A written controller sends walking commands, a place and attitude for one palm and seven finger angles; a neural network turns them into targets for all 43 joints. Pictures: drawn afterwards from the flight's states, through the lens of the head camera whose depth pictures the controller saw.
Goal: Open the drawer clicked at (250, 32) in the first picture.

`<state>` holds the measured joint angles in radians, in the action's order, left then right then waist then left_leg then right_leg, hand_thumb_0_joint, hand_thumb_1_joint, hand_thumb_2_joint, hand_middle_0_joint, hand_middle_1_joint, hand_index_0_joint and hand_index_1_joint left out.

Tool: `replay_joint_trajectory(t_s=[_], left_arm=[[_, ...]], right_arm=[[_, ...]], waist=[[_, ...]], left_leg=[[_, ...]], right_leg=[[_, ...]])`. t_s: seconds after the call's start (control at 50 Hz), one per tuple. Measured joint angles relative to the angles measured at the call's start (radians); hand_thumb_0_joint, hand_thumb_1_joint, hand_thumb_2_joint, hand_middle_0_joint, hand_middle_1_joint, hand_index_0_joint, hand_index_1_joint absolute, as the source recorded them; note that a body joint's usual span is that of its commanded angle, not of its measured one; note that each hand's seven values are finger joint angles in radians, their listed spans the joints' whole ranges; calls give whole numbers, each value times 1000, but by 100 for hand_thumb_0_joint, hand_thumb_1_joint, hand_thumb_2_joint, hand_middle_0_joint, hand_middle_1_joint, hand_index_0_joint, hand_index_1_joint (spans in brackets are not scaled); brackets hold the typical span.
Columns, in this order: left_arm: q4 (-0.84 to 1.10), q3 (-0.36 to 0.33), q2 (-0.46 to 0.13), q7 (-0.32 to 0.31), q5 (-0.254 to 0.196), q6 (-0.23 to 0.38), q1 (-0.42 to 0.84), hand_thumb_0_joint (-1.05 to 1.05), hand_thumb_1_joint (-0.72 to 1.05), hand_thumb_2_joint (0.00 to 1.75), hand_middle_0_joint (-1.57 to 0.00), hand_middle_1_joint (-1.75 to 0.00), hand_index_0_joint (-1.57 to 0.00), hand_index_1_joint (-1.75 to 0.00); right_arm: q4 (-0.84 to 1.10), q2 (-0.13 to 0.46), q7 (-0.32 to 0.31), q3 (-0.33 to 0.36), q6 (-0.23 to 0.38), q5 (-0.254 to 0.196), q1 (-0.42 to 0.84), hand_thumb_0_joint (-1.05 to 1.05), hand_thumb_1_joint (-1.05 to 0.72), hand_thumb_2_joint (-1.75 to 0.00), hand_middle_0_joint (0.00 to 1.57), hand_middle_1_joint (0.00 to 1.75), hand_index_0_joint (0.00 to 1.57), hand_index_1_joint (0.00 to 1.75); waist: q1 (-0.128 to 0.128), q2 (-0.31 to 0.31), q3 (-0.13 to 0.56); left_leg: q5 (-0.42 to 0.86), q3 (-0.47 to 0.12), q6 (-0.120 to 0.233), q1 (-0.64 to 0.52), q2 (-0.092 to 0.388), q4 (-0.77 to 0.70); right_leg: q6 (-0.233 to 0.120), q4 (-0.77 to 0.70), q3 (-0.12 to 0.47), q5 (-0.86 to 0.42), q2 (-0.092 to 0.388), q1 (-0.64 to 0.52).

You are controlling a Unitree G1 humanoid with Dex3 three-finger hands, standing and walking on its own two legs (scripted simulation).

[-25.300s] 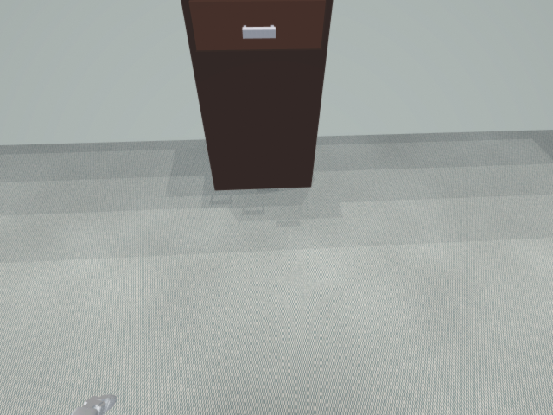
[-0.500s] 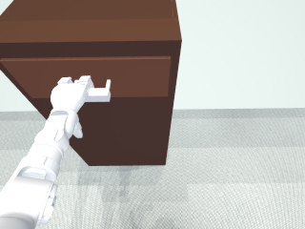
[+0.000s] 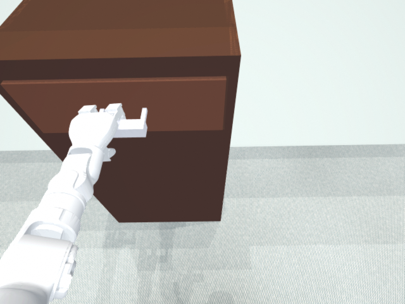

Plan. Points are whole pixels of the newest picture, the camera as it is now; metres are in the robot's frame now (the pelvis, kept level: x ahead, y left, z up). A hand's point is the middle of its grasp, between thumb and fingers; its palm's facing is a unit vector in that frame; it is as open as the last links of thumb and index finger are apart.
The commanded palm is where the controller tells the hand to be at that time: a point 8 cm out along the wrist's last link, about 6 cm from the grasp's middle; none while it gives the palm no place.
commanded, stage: close the thumb around the handle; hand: left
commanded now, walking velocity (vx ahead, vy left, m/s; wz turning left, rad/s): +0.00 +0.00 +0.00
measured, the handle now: (121, 120) +0.49 +0.19 +0.06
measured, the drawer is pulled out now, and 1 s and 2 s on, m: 0.01 0.07 0.19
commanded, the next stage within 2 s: pull the drawer open in 0.26 s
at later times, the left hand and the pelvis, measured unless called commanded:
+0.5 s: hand (105, 144) +0.44 +0.22 +0.03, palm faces -0.04 -0.03 -1.00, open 6.0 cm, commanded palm +0.41 +0.21 +0.09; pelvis +0.00 +0.00 +0.00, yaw +1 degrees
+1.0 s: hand (98, 171) +0.37 +0.22 +0.03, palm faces -0.02 -0.05 -1.00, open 6.0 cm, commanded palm +0.34 +0.22 +0.09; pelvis +0.02 +0.00 +0.01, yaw +0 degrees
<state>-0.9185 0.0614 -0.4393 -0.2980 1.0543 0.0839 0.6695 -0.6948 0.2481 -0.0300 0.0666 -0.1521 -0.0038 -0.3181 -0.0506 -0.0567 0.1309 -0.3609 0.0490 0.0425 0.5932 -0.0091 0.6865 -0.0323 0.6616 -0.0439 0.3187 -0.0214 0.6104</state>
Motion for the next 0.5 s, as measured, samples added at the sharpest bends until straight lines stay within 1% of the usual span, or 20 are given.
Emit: replay_joint_trajectory(t_s=[0.1,0.16,0.22,0.38,0.5], left_arm=[[7,8,4,-4,3,-10,-1,0,53,74,-37,-127,-38,-131],[7,14,10,-4,1,-20,1,0,65,80,-37,-128,-38,-132],[7,22,13,-9,-6,-23,3,1,66,79,-37,-130,-37,-133],[2,31,18,-7,-3,-23,12,1,66,79,-37,-133,-37,-134],[20,23,12,4,-2,-25,-3,1,66,79,-37,-134,-37,-134]], right_arm=[[-1,0,2,2,-2,-1,1,0,-90,-90,20,30,20,30],[-3,1,5,5,-2,-1,5,0,-90,-90,20,30,20,30],[-4,2,5,5,-2,0,9,0,-90,-90,20,30,20,30],[-3,5,1,0,-4,-2,20,0,-90,-90,20,30,20,30],[10,4,-2,-1,-9,-2,27,0,-90,-90,20,30,20,30]], waist=[[2,-1,-1],[5,-3,-2],[7,-2,-4],[11,2,-5],[10,6,-3]], left_leg=[[0,-3,-1,-2,-1,-2],[0,-4,-1,-4,-3,-3],[0,-7,-2,-6,-3,-4],[-1,-14,-3,-10,-5,-5],[1,-10,-4,-14,-2,-12]], right_leg=[[0,-1,-2,1,1,-3],[0,-2,-4,2,2,-5],[-1,-3,-6,4,3,-8],[-2,-5,-13,6,4,-15],[-4,-10,-8,4,1,-16]])
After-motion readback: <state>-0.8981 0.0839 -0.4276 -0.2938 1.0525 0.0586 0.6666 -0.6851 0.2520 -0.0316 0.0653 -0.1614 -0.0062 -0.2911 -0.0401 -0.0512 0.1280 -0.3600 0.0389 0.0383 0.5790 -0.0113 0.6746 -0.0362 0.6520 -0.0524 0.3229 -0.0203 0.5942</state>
